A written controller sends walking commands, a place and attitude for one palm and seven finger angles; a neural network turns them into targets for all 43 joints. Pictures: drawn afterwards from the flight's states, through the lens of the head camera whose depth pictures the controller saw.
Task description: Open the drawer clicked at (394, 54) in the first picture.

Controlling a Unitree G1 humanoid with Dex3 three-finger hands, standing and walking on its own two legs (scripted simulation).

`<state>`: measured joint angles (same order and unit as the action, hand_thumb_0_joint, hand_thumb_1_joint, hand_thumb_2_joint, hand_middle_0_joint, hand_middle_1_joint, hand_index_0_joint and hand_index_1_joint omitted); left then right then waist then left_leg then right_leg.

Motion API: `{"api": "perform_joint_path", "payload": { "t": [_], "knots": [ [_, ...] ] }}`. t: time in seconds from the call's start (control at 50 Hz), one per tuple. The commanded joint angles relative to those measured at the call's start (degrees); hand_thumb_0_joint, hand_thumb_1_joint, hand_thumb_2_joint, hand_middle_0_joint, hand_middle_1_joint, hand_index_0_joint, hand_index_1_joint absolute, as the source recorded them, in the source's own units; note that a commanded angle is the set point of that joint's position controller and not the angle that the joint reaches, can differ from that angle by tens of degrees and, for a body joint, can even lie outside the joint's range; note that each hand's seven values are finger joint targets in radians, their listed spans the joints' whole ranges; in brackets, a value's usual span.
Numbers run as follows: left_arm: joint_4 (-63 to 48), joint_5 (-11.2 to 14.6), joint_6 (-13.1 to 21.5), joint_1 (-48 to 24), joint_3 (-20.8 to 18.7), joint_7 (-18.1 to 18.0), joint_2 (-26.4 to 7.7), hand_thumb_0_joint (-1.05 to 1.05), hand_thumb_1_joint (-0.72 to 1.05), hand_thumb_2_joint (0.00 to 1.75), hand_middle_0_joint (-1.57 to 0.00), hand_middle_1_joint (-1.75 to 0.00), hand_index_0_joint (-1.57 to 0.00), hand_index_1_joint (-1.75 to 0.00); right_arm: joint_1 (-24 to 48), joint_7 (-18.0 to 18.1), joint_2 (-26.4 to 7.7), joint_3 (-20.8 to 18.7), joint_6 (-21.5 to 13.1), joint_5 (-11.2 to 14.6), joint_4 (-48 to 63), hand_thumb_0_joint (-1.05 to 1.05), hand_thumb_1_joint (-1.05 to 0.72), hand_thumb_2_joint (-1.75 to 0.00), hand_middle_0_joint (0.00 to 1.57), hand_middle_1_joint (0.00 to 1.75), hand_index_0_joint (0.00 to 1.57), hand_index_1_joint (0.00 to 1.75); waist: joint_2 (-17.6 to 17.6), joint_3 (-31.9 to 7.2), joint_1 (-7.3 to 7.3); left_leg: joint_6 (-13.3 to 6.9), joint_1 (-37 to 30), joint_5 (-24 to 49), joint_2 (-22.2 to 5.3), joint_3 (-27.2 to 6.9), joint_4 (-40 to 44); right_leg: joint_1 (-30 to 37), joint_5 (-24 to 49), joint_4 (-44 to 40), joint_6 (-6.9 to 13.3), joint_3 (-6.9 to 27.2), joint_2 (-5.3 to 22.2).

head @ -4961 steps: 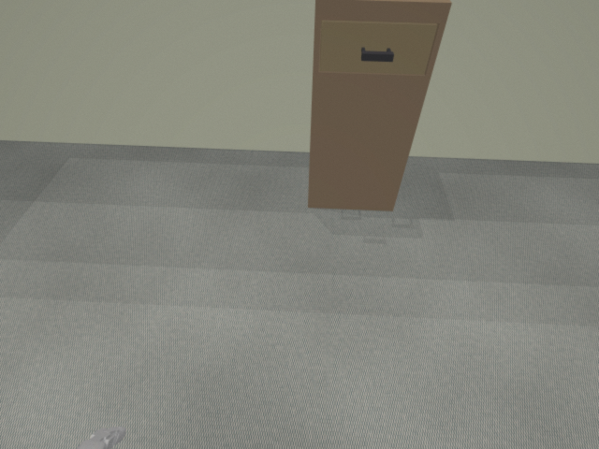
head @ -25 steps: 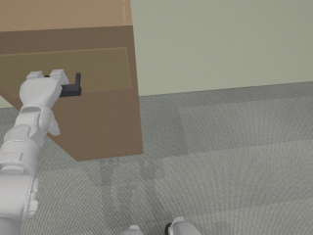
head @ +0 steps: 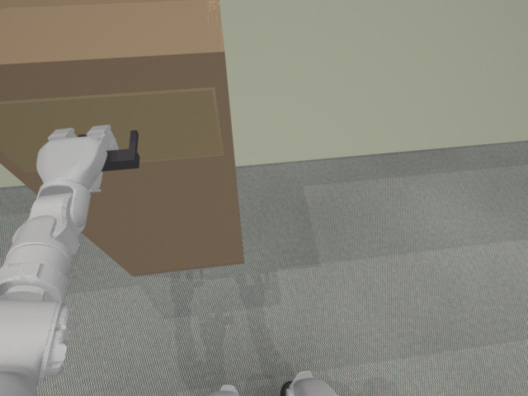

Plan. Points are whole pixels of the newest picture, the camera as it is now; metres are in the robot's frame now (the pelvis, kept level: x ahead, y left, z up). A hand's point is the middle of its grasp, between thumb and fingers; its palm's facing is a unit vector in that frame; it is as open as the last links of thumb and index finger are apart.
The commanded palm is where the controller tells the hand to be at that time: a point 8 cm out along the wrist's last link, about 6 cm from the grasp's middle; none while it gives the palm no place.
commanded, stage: close the thumb around the handle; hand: left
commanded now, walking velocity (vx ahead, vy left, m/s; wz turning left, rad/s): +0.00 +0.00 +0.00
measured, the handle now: (106, 150) +0.49 +0.26 +0.03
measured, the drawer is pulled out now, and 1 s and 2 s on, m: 0.00 0.03 0.08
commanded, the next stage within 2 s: pull the drawer open in 0.12 s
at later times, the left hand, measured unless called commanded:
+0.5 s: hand (91, 185) +0.44 +0.28 +0.01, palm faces -0.06 -0.05 -1.00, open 5.5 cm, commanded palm +0.40 +0.27 +0.07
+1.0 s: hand (88, 201) +0.41 +0.28 +0.01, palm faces -0.03 -0.03 -1.00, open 5.4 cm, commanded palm +0.40 +0.27 +0.07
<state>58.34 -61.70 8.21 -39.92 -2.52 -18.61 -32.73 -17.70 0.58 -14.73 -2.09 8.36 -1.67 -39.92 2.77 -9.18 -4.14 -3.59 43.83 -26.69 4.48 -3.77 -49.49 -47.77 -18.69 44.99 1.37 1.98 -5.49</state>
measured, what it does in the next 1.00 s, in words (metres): stands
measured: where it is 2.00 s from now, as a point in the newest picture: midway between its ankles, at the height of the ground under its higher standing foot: outside the picture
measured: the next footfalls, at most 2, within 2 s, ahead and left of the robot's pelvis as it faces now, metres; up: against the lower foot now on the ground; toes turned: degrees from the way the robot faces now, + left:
none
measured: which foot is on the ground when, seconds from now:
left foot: down 0.00-1.00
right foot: down 0.00-1.00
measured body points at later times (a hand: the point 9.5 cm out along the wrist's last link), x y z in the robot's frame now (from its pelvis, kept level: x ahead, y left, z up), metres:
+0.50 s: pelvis +0.00 +0.01 +0.00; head +0.10 +0.00 +0.44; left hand +0.44 +0.28 +0.06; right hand +0.04 -0.27 -0.13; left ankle -0.05 +0.08 -0.69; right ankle +0.02 -0.11 -0.69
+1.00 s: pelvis +0.02 +0.01 +0.01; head +0.10 +0.01 +0.45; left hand +0.41 +0.28 +0.06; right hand +0.13 -0.25 -0.13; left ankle -0.05 +0.08 -0.69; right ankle +0.02 -0.11 -0.69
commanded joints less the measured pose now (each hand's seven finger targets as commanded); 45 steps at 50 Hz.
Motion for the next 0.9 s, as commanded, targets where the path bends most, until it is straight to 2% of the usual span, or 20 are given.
{"api": "perform_joint_path", "payload": {
  "t": [0.0,0.04,0.08,0.12,0.18,0.2,0.26,0.32,0.34,0.38,0.42,0.44,0.52,0.62,0.74,0.76,0.78,0.84,0.86,0.88],
  "knots": [
    [-10.65,0.65,2.0,-20.0,-4.03,-2.3,-15.61,0.0,0.9,0.9,-0.4,-1.35,-0.4,-1.35,-6.88,1.09,-9.52,-3.28,-0.53,-0.08,3.34,0.0,-0.9,-0.9,0.2,0.3,0.2,0.3,2.01,-23.96,-0.25,2.1,-10.01,31.65,-2.9,1.17,3.91,18.04,20.79,-1.62,1.47,-0.56,1.95],
    [-11.59,0.22,2.32,-18.87,-4.42,-2.76,-15.64,0.0,0.9,0.9,-0.4,-1.35,-0.4,-1.35,-6.57,0.97,-9.53,-3.46,-0.41,-0.05,3.51,0.0,-0.9,-0.9,0.2,0.3,0.2,0.3,3.04,-24.84,0.31,2.53,-11.22,33.41,-3.04,0.99,3.72,17.16,20.46,-1.15,1.58,-0.91,1.87],
    [-13.25,0.04,2.75,-21.42,-3.44,-3.53,-14.54,0.0,0.9,0.9,-0.4,-1.35,-0.4,-1.35,-6.57,0.86,-9.49,-3.56,-0.46,-0.16,3.54,0.0,-0.9,-0.9,0.2,0.3,0.2,0.3,5.0,-25.09,-0.46,3.04,-13.06,34.88,-3.35,0.53,3.2,14.79,19.42,-0.88,1.58,-1.38,1.75],
    [-11.04,-0.25,2.03,-20.88,-5.41,-4.35,-16.98,0.0,0.9,0.9,-0.4,-1.35,-0.4,-1.35,-6.45,0.84,-10.03,-3.52,-0.42,-0.26,2.85,0.0,-0.9,-0.9,0.2,0.3,0.2,0.3,3.73,-24.12,-0.41,2.99,-11.84,32.85,-3.31,0.53,2.88,13.83,17.95,-0.54,1.59,-1.52,1.62],
    [-10.79,-0.32,1.21,-23.66,-4.45,-4.59,-16.81,0.0,0.9,0.9,-0.4,-1.35,-0.4,-1.35,-6.86,1.03,-10.1,-3.5,-0.62,-0.19,2.83,0.0,-0.9,-0.9,0.2,0.3,0.2,0.3,2.5,-24.86,-1.38,2.6,-10.32,30.51,-3.06,0.76,2.76,14.54,18.04,-0.57,1.37,-1.36,1.88],
    [-10.02,-0.46,0.72,-22.98,-5.03,-4.69,-17.46,0.0,0.9,0.9,-0.4,-1.35,-0.4,-1.35,-6.82,1.05,-10.25,-3.45,-0.53,-0.12,2.77,0.0,-0.9,-0.9,0.2,0.3,0.2,0.3,2.4,-24.73,-0.97,2.72,-10.55,30.38,-3.02,0.55,2.95,14.27,17.46,-0.5,1.47,-1.56,1.81],
    [-10.97,0.04,0.15,-22.28,-3.36,-4.39,-14.73,0.0,0.9,0.9,-0.4,-1.35,-0.4,-1.35,-6.55,0.91,-9.98,-3.64,-0.67,0.04,3.19,0.0,-0.9,-0.9,0.2,0.3,0.2,0.3,3.93,-25.17,-0.79,3.18,-13.16,32.44,-3.28,0.33,3.32,13.58,17.03,-0.94,1.58,-2.0,1.74],
    [-11.95,0.99,0.01,-17.16,-4.08,-3.91,-14.29,0.0,0.9,0.9,-0.4,-1.35,-0.4,-1.35,-6.16,0.71,-9.73,-3.65,-0.38,0.17,3.79,0.0,-0.9,-0.9,0.2,0.3,0.2,0.3,3.48,-27.7,0.92,3.36,-15.02,35.59,-3.5,0.4,3.72,16.26,18.75,-1.21,1.45,-1.79,1.65],
    [-12.35,1.17,-0.05,-16.64,-2.67,-3.57,-12.49,0.0,0.9,0.9,-0.4,-1.35,-0.4,-1.35,-5.93,0.71,-9.56,-3.65,-0.4,0.34,4.05,0.0,-0.9,-0.9,0.2,0.3,0.2,0.3,3.38,-26.56,0.37,3.31,-15.25,35.37,-3.61,0.45,3.93,15.94,18.61,-1.68,1.39,-1.88,1.63],
    [-13.91,1.44,0.47,-15.19,-2.2,-3.07,-11.42,0.0,0.9,0.9,-0.4,-1.35,-0.4,-1.35,-5.63,0.63,-9.34,-3.68,-0.46,0.43,4.32,0.0,-0.9,-0.9,0.2,0.3,0.2,0.3,3.97,-25.69,0.85,3.4,-15.79,36.85,-3.87,0.34,4.45,16.26,18.88,-1.98,1.44,-1.84,1.72],
    [-15.81,1.57,0.74,-10.34,-3.67,-2.89,-11.95,0.0,0.9,0.9,-0.4,-1.35,-0.4,-1.35,-4.97,0.48,-9.27,-3.69,-0.31,0.49,4.94,0.0,-0.9,-0.9,0.2,0.3,0.2,0.3,3.24,-26.77,2.36,3.47,-16.64,39.56,-4.12,0.25,4.77,17.97,20.09,-2.04,1.54,-1.62,1.69],
    [-16.66,1.59,0.72,-9.48,-2.37,-2.78,-10.2,0.0,0.9,0.9,-0.4,-1.35,-0.4,-1.35,-4.54,0.45,-9.12,-3.73,-0.25,0.57,5.26,0.0,-0.9,-0.9,0.2,0.3,0.2,0.3,3.79,-25.68,1.94,3.53,-17.17,39.79,-4.29,0.27,5.01,17.49,20.01,-2.47,1.53,-1.66,1.62],
    [-19.99,1.87,0.76,-2.77,-4.01,-2.96,-10.3,0.0,0.9,0.9,-0.4,-1.35,-0.4,-1.35,-3.22,0.17,-9.04,-3.82,-0.03,0.69,6.06,0.0,-0.9,-0.9,0.2,0.3,0.2,0.3,2.33,-23.56,3.24,3.16,-15.85,40.72,-4.41,0.55,5.97,19.92,21.75,-2.84,1.69,-1.08,1.8],
    [-26.15,1.92,-0.63,1.26,-2.61,-3.94,-7.07,0.0,0.9,0.9,-0.4,-1.35,-0.4,-1.35,-2.1,-0.22,-8.84,-4.24,-0.12,0.82,6.8,0.0,-0.9,-0.9,0.2,0.3,0.2,0.3,3.25,-22.95,2.94,3.98,-19.52,46.68,-5.34,-0.42,6.11,19.02,22.97,-2.85,1.58,-1.61,1.91],
    [-34.25,2.85,-3.48,8.86,-2.25,-4.49,-4.46,0.0,0.9,0.9,-0.4,-1.35,-0.4,-1.35,-0.04,-0.74,-8.47,-4.34,-0.68,0.8,7.91,0.0,-0.9,-0.9,0.2,0.3,0.2,0.3,2.91,-23.39,3.7,4.49,-23.29,51.59,-6.04,-1.53,6.13,20.17,24.66,-2.97,1.23,-1.67,2.27],
    [-32.93,2.25,-3.8,-0.7,-1.32,-4.72,-5.59,0.0,0.9,0.9,-0.4,-1.35,-0.4,-1.35,-0.46,-0.23,-9.09,-4.2,-0.51,0.87,6.64,0.0,-0.9,-0.9,0.2,0.3,0.2,0.3,2.33,-21.72,0.89,4.73,-23.53,49.84,-6.29,-2.14,5.75,17.31,23.11,-2.84,1.01,-2.16,2.14],
    [-31.39,1.28,-3.8,-9.33,-1.3,-5.19,-7.1,0.0,0.9,0.9,-0.4,-1.35,-0.4,-1.35,-1.47,0.2,-9.39,-4.14,-0.51,0.54,5.6,0.0,-0.9,-0.9,0.2,0.3,0.2,0.3,3.8,-19.71,-0.4,4.83,-23.1,46.96,-6.14,-2.09,5.58,14.39,20.91,-2.79,0.96,-2.64,2.16],
    [-25.6,-0.24,-4.79,-8.36,-2.96,-5.51,-8.7,0.0,0.9,0.9,-0.4,-1.35,-0.4,-1.35,-1.64,0.68,-9.03,-3.84,-0.51,0.16,4.96,0.0,-0.9,-0.9,0.2,0.3,0.2,0.3,2.72,-20.44,0.97,4.85,-22.02,44.73,-5.24,-1.2,5.51,14.97,19.42,-2.37,1.48,-3.06,2.01],
    [-26.24,-0.34,-4.7,-10.11,-2.91,-5.44,-9.22,0.0,0.9,0.9,-0.4,-1.35,-0.4,-1.35,-1.84,0.8,-9.1,-3.87,-0.48,0.0,4.99,0.0,-0.9,-0.9,0.2,0.3,0.2,0.3,3.38,-21.92,1.06,5.12,-23.02,47.48,-5.26,-1.37,5.23,15.19,20.63,-2.13,1.53,-2.91,1.99],
    [-25.57,-0.46,-4.81,-11.08,-1.04,-5.3,-7.23,0.0,0.9,0.9,-0.4,-1.35,-0.4,-1.35,-2.05,0.72,-8.62,-3.84,-0.5,0.07,4.94,0.0,-0.9,-0.9,0.2,0.3,0.2,0.3,4.6,-22.16,0.8,5.5,-24.24,49.82,-5.32,-1.8,4.93,14.38,21.11,-1.89,1.43,-3.07,2.08]
  ]
}}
